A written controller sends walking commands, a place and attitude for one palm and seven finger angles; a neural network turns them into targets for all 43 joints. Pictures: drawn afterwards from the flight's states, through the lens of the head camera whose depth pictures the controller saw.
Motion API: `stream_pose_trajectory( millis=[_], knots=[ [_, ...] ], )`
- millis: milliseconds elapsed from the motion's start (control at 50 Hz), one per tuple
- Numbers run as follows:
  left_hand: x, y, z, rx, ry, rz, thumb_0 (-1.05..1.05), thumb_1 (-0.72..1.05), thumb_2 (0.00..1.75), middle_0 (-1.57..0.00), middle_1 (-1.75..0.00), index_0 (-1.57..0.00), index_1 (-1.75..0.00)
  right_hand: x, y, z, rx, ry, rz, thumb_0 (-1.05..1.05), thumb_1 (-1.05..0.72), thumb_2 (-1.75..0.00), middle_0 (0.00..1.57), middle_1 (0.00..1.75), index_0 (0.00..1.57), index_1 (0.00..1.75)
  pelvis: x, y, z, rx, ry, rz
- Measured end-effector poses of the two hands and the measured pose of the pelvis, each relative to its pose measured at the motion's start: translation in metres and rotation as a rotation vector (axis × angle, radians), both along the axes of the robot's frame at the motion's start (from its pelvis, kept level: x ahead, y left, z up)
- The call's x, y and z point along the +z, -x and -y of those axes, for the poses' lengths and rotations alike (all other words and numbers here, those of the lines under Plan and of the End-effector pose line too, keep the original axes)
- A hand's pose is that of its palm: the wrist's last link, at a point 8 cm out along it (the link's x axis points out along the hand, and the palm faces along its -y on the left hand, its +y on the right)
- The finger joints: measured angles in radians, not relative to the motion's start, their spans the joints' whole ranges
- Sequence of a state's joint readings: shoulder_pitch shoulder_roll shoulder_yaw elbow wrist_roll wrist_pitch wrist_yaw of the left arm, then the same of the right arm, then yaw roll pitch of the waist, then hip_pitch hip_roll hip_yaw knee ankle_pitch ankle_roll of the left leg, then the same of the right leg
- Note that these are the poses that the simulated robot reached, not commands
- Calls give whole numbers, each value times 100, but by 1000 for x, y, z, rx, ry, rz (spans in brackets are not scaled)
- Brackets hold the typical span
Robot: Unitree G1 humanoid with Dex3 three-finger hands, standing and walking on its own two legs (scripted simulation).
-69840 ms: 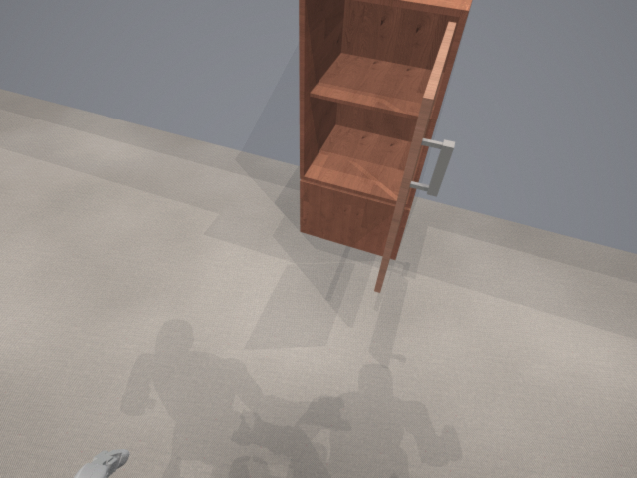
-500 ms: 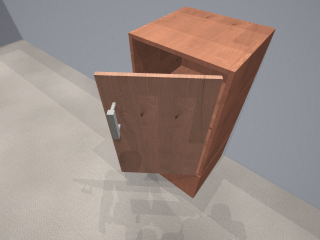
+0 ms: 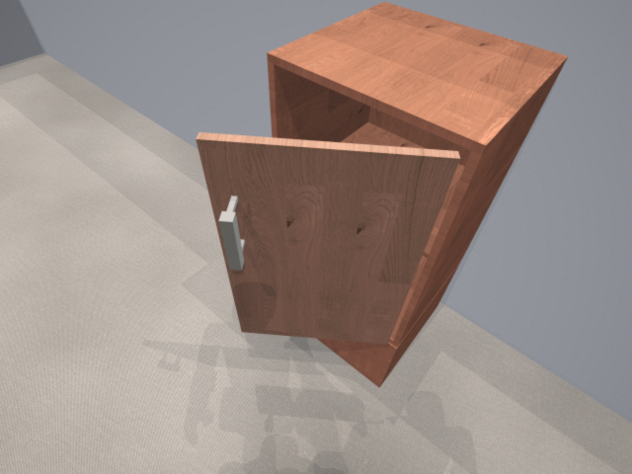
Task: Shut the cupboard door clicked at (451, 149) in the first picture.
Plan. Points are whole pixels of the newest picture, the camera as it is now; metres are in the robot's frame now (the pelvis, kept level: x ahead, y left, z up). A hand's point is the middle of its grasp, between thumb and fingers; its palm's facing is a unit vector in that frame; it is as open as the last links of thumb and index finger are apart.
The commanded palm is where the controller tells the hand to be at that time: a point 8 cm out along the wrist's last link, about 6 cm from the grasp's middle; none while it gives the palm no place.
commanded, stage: come to a stop and stand still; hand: left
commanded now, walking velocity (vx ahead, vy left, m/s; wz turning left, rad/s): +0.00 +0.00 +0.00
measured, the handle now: (235, 233) +0.49 +0.17 -0.02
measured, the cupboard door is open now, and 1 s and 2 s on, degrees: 36 36 36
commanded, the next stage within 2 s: look again from close up in 1.06 s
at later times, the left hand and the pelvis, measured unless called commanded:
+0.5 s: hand out of the picture -0.02 +0.17 -0.17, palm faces -0.01 -0.98 -0.18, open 7.3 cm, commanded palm none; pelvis -0.04 +0.00 +0.00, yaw +0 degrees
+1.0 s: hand out of the picture -0.12 +0.17 -0.18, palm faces +0.04 -0.99 -0.15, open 7.3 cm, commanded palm none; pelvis -0.06 +0.02 +0.00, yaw +0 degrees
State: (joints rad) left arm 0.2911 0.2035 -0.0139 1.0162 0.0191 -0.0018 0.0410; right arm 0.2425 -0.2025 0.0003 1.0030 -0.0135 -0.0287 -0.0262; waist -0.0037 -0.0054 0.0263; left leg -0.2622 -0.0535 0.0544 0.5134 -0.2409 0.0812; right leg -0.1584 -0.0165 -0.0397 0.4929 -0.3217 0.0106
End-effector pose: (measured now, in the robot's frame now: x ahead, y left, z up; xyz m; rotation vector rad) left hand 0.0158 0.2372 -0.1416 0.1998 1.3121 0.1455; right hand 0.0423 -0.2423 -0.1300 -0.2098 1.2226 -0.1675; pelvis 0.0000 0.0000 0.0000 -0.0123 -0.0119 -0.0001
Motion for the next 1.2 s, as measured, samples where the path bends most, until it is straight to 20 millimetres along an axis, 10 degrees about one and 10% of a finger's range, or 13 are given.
stream_pose_trajectory(
  millis=[300,720,1200],
  knots=[
    [9,-2,-3,-17,-18,109,0,91,90,-20,-30,-20,-30,8,-5,6,20,-12,85,1,-90,-90,20,29,20,30,2,22,4,-8,2,44],
    [-9,94,20,36,87,-106,0,91,90,-20,-30,-20,-30,-2,103,-32,-72,-56,-174,1,-90,-90,20,29,20,30,5,48,-10,0,12,39],
    [-5,159,20,109,85,-187,0,91,90,-19,-30,-20,-30,-8,112,-44,-75,-69,-149,2,-92,-90,20,29,20,30,4,69,-19,9,5,36]
  ],
)
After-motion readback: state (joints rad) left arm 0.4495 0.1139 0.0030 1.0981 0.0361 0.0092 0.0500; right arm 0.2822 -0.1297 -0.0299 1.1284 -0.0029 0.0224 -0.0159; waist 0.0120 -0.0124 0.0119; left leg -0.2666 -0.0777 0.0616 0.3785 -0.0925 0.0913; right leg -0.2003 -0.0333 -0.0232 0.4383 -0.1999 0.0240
